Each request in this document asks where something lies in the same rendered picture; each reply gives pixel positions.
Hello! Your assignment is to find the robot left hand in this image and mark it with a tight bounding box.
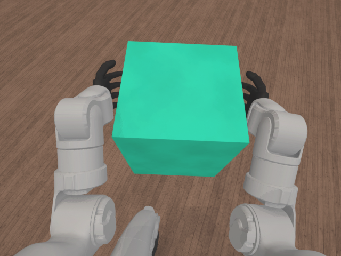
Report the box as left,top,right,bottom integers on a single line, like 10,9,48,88
93,60,123,109

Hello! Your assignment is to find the robot right hand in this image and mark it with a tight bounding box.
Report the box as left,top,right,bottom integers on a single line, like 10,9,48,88
241,71,269,117

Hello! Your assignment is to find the robot left shin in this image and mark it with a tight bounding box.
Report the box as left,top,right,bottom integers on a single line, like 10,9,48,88
144,206,156,256

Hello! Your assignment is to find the carton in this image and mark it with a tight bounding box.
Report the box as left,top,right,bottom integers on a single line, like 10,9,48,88
112,41,249,177

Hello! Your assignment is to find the left robot forearm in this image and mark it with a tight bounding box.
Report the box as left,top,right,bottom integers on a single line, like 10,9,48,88
50,85,114,234

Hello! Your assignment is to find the robot left thigh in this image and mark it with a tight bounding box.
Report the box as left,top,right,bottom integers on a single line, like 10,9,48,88
110,210,160,256

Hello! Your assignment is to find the right robot forearm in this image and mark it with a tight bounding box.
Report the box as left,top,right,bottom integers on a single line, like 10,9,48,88
243,98,307,235

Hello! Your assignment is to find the robot right upper arm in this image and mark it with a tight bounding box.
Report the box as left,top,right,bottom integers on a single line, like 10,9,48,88
229,203,326,256

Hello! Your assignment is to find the robot left upper arm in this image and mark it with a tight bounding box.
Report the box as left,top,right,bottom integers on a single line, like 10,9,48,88
14,195,116,256

